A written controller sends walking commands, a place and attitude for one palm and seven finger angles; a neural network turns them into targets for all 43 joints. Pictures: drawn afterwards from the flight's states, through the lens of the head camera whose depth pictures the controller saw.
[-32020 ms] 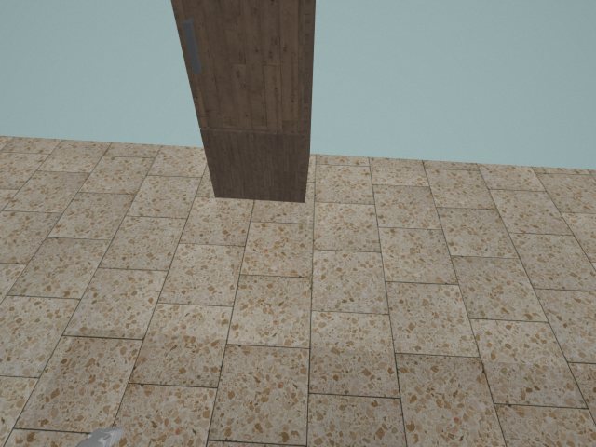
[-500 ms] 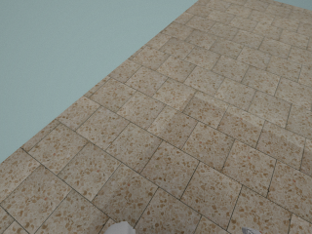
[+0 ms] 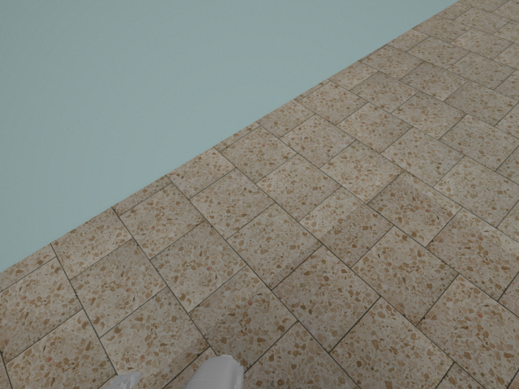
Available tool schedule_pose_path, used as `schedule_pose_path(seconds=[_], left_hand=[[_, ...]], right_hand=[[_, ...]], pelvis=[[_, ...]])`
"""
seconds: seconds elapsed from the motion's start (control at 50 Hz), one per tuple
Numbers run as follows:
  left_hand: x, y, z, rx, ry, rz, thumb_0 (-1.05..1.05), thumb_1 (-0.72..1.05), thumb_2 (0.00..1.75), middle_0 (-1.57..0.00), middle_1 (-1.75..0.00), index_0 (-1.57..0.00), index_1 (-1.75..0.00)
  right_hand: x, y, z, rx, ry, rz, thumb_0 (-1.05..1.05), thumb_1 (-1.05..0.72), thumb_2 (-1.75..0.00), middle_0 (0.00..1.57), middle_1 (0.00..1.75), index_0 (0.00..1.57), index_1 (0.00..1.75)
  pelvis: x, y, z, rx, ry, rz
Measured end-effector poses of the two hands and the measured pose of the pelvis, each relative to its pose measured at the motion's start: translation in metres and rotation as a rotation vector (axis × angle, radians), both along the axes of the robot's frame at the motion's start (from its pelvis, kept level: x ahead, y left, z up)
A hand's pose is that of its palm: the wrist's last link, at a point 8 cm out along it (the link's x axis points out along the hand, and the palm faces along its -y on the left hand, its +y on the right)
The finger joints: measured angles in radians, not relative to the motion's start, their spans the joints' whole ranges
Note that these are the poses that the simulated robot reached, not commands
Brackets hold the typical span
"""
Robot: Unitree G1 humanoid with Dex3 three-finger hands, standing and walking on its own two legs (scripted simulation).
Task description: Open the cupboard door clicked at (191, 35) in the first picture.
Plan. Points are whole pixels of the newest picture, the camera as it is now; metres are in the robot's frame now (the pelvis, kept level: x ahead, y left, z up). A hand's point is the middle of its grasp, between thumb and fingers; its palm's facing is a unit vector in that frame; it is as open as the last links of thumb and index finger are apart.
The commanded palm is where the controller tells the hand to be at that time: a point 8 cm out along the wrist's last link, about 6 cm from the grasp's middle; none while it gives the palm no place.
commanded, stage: turn to face it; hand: left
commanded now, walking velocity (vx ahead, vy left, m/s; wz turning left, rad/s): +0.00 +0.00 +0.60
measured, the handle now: out of the picture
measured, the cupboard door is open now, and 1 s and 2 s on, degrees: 45 45 45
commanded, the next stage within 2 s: none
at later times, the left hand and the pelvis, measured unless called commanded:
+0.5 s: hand out of the picture +0.04 +0.25 -0.16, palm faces +0.31 -0.92 -0.25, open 7.4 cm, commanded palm none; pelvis +0.01 +0.01 +0.01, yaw +17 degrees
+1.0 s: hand out of the picture -0.04 +0.17 -0.17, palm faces +0.59 -0.78 -0.22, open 7.4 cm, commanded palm none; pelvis +0.03 -0.02 +0.00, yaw +37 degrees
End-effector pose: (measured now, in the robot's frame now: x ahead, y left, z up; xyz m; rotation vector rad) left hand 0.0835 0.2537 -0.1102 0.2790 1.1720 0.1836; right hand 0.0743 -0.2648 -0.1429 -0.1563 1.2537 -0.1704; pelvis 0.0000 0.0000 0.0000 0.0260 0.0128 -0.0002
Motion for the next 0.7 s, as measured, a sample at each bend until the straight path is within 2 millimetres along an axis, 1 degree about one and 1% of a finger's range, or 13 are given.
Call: schedule_pose_path(seconds=[0.08,0.14,0.2,0.24,0.26,0.3,0.34,0.4,0.5,0.56,0.62,0.66,0.7], left_hand=[[-0.020,-0.012,-0.004,-0.041,0.033,0.058,0.00,0.91,0.90,-0.20,-0.30,-0.20,-0.30],[-0.035,-0.015,-0.012,-0.075,0.044,0.109,0.00,0.91,0.90,-0.20,-0.30,-0.20,-0.30],[-0.054,-0.009,-0.025,-0.104,0.059,0.169,0.00,0.90,0.90,-0.20,-0.30,-0.20,-0.30],[-0.066,0.000,-0.038,-0.119,0.071,0.210,0.00,0.90,0.90,-0.20,-0.30,-0.20,-0.30],[-0.072,0.005,-0.044,-0.123,0.081,0.230,0.00,0.90,0.90,-0.20,-0.30,-0.20,-0.30],[-0.079,0.014,-0.047,-0.117,0.106,0.260,0.00,0.90,0.90,-0.20,-0.30,-0.20,-0.30],[-0.080,0.022,-0.044,-0.107,0.107,0.283,0.01,0.91,0.90,-0.20,-0.30,-0.20,-0.30],[-0.074,0.031,-0.034,-0.093,0.071,0.307,0.01,0.91,0.90,-0.20,-0.30,-0.20,-0.30],[-0.062,0.038,-0.016,-0.062,-0.005,0.334,0.01,0.91,0.90,-0.20,-0.30,-0.20,-0.30],[-0.054,0.035,-0.009,-0.042,-0.038,0.348,0.00,0.91,0.90,-0.20,-0.30,-0.20,-0.30],[-0.047,0.026,-0.004,-0.020,-0.067,0.363,0.00,0.91,0.90,-0.20,-0.30,-0.20,-0.30],[-0.047,0.018,-0.003,0.001,-0.091,0.376,0.00,0.91,0.90,-0.20,-0.30,-0.20,-0.30],[-0.052,0.008,-0.001,0.017,-0.092,0.392,0.00,0.91,0.90,-0.20,-0.30,-0.20,-0.30]], right_hand=[[0.018,0.000,0.012,-0.005,0.008,0.051,0.01,-0.90,-0.90,0.20,0.29,0.20,0.30],[0.037,0.008,0.017,-0.018,0.004,0.113,0.01,-0.90,-0.90,0.20,0.29,0.19,0.30],[0.062,0.021,0.019,-0.038,-0.022,0.184,0.01,-0.91,-0.90,0.19,0.29,0.19,0.30],[0.080,0.032,0.019,-0.055,-0.060,0.229,0.01,-0.90,-0.90,0.19,0.29,0.19,0.30],[0.087,0.038,0.019,-0.063,-0.080,0.247,0.01,-0.90,-0.90,0.20,0.29,0.19,0.30],[0.095,0.047,0.023,-0.072,-0.103,0.280,0.01,-0.90,-0.90,0.20,0.29,0.20,0.30],[0.097,0.052,0.029,-0.082,-0.110,0.301,0.01,-0.90,-0.90,0.20,0.29,0.20,0.30],[0.095,0.056,0.033,-0.088,-0.092,0.325,0.01,-0.90,-0.90,0.20,0.30,0.20,0.30],[0.089,0.054,0.032,-0.075,-0.043,0.356,0.01,-0.90,-0.90,0.20,0.30,0.20,0.30],[0.088,0.047,0.027,-0.063,-0.013,0.370,0.01,-0.90,-0.90,0.20,0.30,0.20,0.30],[0.090,0.035,0.017,-0.048,0.015,0.381,0.01,-0.90,-0.90,0.20,0.30,0.20,0.30],[0.095,0.027,0.007,-0.036,0.028,0.389,0.01,-0.90,-0.90,0.20,0.30,0.20,0.30],[0.103,0.020,0.000,-0.029,0.038,0.398,0.01,-0.90,-0.90,0.20,0.30,0.20,0.30]], pelvis=[[0.005,-0.005,0.007,0.014,0.003,0.057],[0.007,-0.004,0.007,0.011,0.003,0.100],[0.009,0.002,0.001,-0.002,0.001,0.143],[0.010,0.010,-0.007,-0.017,0.002,0.170],[0.009,0.012,-0.011,-0.015,0.002,0.186],[0.008,0.014,-0.011,-0.017,0.000,0.203],[0.008,0.015,-0.007,-0.028,0.000,0.224],[0.008,0.015,0.000,-0.041,0.002,0.255],[0.011,0.010,0.007,-0.054,0.006,0.305],[0.014,0.001,0.007,-0.054,0.010,0.340],[0.018,-0.011,0.004,-0.049,0.014,0.379],[0.023,-0.021,-0.002,-0.032,0.022,0.406],[0.025,-0.027,-0.004,-0.023,0.018,0.426]])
